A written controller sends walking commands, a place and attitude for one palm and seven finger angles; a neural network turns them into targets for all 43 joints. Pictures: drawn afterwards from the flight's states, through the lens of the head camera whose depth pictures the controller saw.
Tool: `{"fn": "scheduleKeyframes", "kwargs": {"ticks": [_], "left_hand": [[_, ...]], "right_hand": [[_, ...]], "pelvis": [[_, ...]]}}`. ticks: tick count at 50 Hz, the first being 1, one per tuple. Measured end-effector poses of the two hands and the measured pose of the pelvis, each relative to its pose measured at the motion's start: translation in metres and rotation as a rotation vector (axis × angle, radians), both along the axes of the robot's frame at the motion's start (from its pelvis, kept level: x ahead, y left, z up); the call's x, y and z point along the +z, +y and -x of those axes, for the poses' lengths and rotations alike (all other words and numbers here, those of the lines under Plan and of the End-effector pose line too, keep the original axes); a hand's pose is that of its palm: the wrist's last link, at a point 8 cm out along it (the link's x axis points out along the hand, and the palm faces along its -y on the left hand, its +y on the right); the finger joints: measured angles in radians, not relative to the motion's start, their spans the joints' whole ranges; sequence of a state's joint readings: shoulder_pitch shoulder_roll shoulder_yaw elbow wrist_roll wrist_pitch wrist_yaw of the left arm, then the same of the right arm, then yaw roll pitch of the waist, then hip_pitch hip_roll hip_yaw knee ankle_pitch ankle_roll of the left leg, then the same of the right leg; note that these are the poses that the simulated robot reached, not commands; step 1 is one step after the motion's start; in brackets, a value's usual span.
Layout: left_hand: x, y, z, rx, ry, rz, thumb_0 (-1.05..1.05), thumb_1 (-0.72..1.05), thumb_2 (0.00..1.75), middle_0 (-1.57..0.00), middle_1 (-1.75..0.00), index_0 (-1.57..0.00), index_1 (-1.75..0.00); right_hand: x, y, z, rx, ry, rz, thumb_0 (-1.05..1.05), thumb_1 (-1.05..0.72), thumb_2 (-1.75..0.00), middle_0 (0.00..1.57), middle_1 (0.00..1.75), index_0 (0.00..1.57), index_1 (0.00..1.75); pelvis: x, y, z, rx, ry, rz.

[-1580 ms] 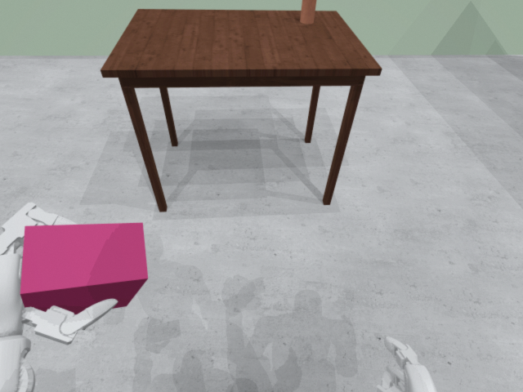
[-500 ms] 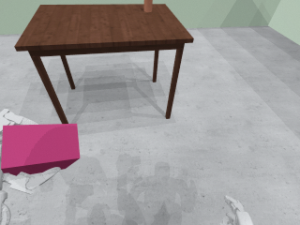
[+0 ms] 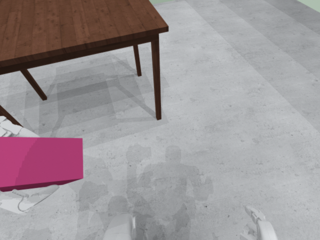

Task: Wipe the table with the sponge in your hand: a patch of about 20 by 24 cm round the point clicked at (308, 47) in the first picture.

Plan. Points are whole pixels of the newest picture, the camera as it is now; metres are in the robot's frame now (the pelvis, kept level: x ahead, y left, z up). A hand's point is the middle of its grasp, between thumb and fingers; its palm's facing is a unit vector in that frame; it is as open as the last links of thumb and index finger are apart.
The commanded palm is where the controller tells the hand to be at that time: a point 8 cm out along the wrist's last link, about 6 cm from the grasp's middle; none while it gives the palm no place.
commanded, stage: walk to a spot facing it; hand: left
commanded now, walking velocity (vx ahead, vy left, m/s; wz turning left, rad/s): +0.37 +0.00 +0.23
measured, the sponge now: (48, 165) +0.23 +0.20 +0.16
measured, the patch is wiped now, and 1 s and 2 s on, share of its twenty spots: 0.00 0.00 0.00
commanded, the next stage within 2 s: turn to face it in 0.84 s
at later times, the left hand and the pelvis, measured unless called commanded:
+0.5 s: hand (43, 101) +0.34 +0.23 +0.19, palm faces +0.45 -0.77 -0.46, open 10.8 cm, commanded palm +0.29 +0.28 +0.18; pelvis +0.15 -0.01 +0.00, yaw +4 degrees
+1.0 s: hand (51, 86) +0.40 +0.25 +0.18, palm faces +0.60 -0.66 -0.46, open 10.8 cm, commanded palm +0.33 +0.27 +0.18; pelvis +0.26 -0.04 -0.01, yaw +17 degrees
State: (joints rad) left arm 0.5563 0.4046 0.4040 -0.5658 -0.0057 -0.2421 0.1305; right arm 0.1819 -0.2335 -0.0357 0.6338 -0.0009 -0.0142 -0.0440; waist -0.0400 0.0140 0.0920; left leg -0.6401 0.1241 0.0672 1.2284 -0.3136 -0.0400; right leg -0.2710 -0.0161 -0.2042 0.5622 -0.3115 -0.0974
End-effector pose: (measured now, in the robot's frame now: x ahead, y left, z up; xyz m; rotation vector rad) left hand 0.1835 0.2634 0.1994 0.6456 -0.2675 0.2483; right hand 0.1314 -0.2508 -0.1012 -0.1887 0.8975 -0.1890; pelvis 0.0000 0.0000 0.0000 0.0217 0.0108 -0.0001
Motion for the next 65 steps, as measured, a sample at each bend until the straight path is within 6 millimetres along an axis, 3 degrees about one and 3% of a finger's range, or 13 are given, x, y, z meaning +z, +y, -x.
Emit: {"fn": "scheduleKeyframes", "kwargs": {"ticks": [7,12,16,19,23,27,33,41,48,53,58,62,65], "left_hand": [[0.003,0.013,-0.032,0.084,-0.053,0.05,-0.01,-0.53,1.01,-0.64,-1.38,-0.64,-1.38],[-0.009,0.026,-0.066,0.112,-0.145,0.12,-0.01,-0.53,1.01,-0.64,-1.38,-0.65,-1.38],[-0.015,0.03,-0.103,0.084,-0.197,0.14,-0.01,-0.53,1.01,-0.64,-1.38,-0.65,-1.38],[-0.008,0.026,-0.119,0.069,-0.178,0.117,-0.01,-0.53,1.01,-0.64,-1.38,-0.65,-1.38],[0.007,0.012,-0.119,0.068,-0.153,0.075,-0.01,-0.53,1.01,-0.64,-1.38,-0.65,-1.38],[0.01,0.001,-0.119,0.143,-0.119,0.048,-0.01,-0.53,1.01,-0.64,-1.38,-0.65,-1.38],[-0.013,-0.014,-0.139,0.289,-0.09,0.1,-0.01,-0.53,1.01,-0.65,-1.38,-0.65,-1.38],[-0.012,-0.022,-0.168,0.278,-0.019,0.097,-0.01,-0.53,1.01,-0.65,-1.38,-0.65,-1.38],[-0.005,0.002,-0.171,0.28,-0.123,0.043,-0.01,-0.53,1.01,-0.65,-1.38,-0.65,-1.38],[-0.008,0.016,-0.17,0.333,-0.142,0.057,-0.01,-0.53,1.01,-0.65,-1.38,-0.65,-1.38],[0.001,-0.001,-0.162,0.364,-0.148,0.11,-0.01,-0.53,1.01,-0.65,-1.38,-0.65,-1.38],[0.004,-0.017,-0.166,0.386,-0.144,0.12,-0.01,-0.53,1.01,-0.65,-1.38,-0.65,-1.38],[-0.002,-0.03,-0.178,0.403,-0.121,0.114,-0.01,-0.53,1.01,-0.65,-1.38,-0.65,-1.38]], "right_hand": [[0.018,-0.005,-0.06,0.043,-0.041,0.045,0.02,-0.9,-0.9,0.19,0.3,0.2,0.29],[0.02,0.014,-0.117,0.08,-0.121,0.059,0.02,-0.9,-0.9,0.19,0.3,0.2,0.29],[0.017,0.037,-0.156,0.091,-0.195,0.006,0.02,-0.9,-0.9,0.19,0.3,0.2,0.29],[0.021,0.055,-0.175,0.116,-0.214,-0.059,0.02,-0.9,-0.9,0.19,0.3,0.2,0.29],[0.022,0.064,-0.189,0.145,-0.199,-0.117,0.02,-0.9,-0.9,0.2,0.3,0.2,0.3],[0.009,0.055,-0.2,0.177,-0.136,-0.136,0.01,-0.9,-0.9,0.2,0.3,0.2,0.3],[-0.021,0.013,-0.232,0.244,-0.026,-0.084,0.02,-0.9,-0.9,0.2,0.3,0.2,0.3],[0.015,-0.027,-0.296,0.251,-0.039,0.048,0.02,-0.9,-0.9,0.2,0.3,0.2,0.3],[0.031,-0.006,-0.355,0.288,-0.157,0.108,0.02,-0.9,-0.9,0.19,0.3,0.2,0.29],[0.031,0.036,-0.371,0.365,-0.167,0.003,0.02,-0.91,-0.9,0.19,0.3,0.19,0.29],[0.035,0.066,-0.372,0.453,-0.182,-0.089,0.02,-0.9,-0.9,0.2,0.3,0.2,0.3],[0.031,0.07,-0.372,0.484,-0.202,-0.149,0.02,-0.9,-0.9,0.2,0.3,0.2,0.3],[0.023,0.056,-0.375,0.479,-0.221,-0.186,0.02,-0.9,-0.9,0.2,0.3,0.2,0.3]], "pelvis": [[0.005,-0.002,-0.052,0.021,-0.012,-0.02],[-0.009,0.007,-0.095,0.015,-0.034,-0.024],[-0.019,0.008,-0.111,0.033,-0.062,-0.026],[-0.013,0.003,-0.122,0.05,-0.053,-0.007],[-0.004,-0.007,-0.142,0.06,-0.032,0.019],[0.0,-0.024,-0.166,0.09,-0.025,0.035],[-0.011,-0.051,-0.199,0.17,-0.042,0.012],[0.005,-0.06,-0.232,0.24,-0.021,-0.026],[-0.013,-0.043,-0.256,0.28,0.0,-0.008],[-0.008,-0.048,-0.263,0.313,-0.018,0.02],[0.002,-0.056,-0.273,0.302,-0.022,0.034],[0.003,-0.069,-0.278,0.277,-0.029,0.035],[-0.003,-0.085,-0.28,0.248,-0.036,0.023]]}}
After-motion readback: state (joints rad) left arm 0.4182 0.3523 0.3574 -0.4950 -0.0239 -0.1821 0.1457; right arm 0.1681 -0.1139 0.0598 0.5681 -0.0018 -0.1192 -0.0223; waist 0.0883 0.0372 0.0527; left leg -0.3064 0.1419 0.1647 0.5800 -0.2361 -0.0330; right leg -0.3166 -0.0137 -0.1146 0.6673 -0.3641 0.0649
